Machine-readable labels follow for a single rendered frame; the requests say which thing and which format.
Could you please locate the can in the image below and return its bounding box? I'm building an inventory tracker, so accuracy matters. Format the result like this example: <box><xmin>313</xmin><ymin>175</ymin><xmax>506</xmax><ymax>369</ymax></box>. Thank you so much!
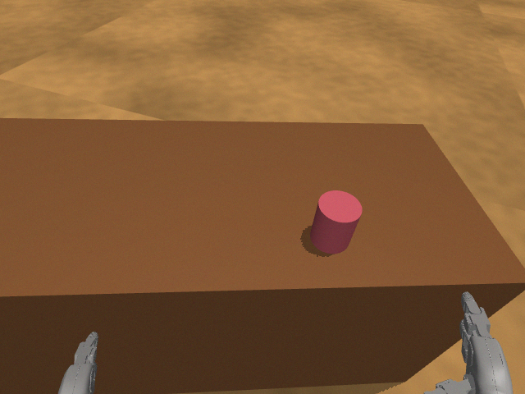
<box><xmin>310</xmin><ymin>190</ymin><xmax>363</xmax><ymax>254</ymax></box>

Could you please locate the right robot hand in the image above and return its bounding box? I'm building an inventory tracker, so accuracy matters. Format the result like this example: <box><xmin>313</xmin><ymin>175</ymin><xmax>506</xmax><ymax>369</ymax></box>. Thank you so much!
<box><xmin>424</xmin><ymin>291</ymin><xmax>513</xmax><ymax>394</ymax></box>

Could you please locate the left robot hand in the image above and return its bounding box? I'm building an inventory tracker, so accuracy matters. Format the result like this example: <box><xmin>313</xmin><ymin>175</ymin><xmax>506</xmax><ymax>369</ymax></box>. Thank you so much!
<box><xmin>58</xmin><ymin>332</ymin><xmax>98</xmax><ymax>394</ymax></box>

